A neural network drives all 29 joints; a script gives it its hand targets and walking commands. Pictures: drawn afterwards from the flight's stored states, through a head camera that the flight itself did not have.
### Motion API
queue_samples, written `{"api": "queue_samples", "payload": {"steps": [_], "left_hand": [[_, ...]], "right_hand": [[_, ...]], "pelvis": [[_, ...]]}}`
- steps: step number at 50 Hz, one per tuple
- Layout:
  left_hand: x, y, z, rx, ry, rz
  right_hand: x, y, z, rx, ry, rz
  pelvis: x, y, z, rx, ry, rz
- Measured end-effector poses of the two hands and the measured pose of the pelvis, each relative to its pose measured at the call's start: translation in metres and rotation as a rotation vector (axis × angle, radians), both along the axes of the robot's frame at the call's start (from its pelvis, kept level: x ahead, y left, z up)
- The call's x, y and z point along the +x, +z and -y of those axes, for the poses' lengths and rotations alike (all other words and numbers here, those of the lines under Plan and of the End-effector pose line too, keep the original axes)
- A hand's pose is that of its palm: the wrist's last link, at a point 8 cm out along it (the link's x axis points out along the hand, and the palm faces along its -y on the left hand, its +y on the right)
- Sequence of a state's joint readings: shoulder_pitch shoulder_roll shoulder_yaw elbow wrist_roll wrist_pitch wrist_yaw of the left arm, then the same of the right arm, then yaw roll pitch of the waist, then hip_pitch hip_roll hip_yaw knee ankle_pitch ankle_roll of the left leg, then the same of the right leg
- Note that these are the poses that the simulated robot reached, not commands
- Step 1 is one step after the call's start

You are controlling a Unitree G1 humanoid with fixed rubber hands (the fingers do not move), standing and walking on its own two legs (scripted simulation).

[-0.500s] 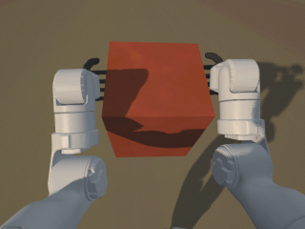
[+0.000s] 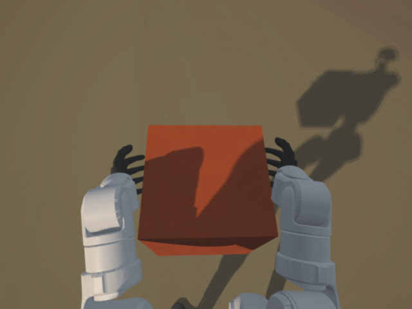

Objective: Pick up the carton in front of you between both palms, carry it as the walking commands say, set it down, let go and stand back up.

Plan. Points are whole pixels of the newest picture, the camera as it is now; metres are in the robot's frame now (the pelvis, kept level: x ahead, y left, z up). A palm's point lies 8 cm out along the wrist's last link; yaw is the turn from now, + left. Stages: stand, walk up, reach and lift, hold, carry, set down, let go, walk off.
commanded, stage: carry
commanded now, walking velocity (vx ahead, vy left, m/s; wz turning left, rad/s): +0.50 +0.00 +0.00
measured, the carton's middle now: (204, 198) +0.32 +0.00 -0.03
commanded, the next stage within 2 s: none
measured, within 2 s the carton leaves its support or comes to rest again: neither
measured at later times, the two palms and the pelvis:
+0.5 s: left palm (141, 77) +0.57 +0.13 +0.08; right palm (262, 62) +0.60 -0.15 +0.09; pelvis +0.30 -0.03 +0.00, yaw +3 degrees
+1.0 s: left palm (141, 2) +0.89 +0.16 +0.08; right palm out of the picture +0.91 -0.12 +0.09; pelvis +0.61 +0.02 +0.00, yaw +1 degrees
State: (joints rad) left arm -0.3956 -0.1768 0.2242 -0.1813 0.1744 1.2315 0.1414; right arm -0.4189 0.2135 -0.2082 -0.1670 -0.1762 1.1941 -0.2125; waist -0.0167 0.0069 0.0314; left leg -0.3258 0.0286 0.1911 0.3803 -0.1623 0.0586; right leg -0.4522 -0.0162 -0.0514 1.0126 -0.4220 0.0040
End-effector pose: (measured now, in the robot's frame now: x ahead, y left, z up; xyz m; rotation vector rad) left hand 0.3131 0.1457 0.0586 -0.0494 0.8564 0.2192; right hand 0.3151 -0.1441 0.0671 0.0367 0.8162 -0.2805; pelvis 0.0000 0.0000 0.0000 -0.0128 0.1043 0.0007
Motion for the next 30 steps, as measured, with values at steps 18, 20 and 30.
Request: {"api": "queue_samples", "payload": {"steps": [18, 20, 30], "left_hand": [[0.184, 0.018, 0.021, 0.101, 0.036, 0.028], [0.2, 0.016, 0.022, 0.078, 0.023, -0.007], [0.323, 0.027, -0.004, 0.071, 0.04, 0.048]], "right_hand": [[0.21, 0.02, 0.016, -0.024, 0.101, 0.077], [0.23, 0.019, 0.012, -0.029, 0.116, 0.041], [0.352, 0.03, -0.015, -0.03, 0.117, 0.097]], "pelvis": [[0.232, -0.011, 0.033, -0.001, 0.055, 0.041], [0.252, -0.005, 0.034, 0.007, 0.056, 0.037], [0.368, -0.004, 0.008, 0.009, 0.054, 0.037]]}}
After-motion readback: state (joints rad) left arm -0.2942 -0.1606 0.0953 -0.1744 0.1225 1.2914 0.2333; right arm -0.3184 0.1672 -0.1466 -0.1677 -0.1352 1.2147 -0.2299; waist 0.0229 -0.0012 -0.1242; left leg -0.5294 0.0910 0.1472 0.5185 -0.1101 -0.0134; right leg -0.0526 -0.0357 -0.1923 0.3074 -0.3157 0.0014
